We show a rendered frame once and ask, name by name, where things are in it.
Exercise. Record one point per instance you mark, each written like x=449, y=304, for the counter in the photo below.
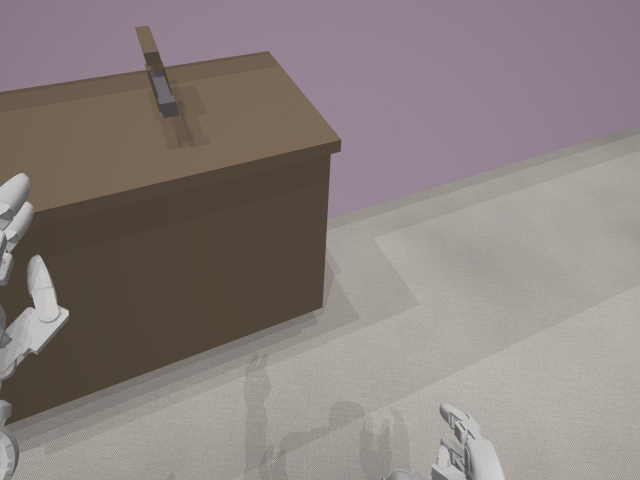
x=164, y=237

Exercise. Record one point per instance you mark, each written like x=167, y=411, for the tap lever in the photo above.
x=166, y=101

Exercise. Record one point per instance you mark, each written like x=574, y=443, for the right robot hand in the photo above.
x=479, y=460

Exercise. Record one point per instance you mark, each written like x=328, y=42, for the left robot hand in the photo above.
x=34, y=328

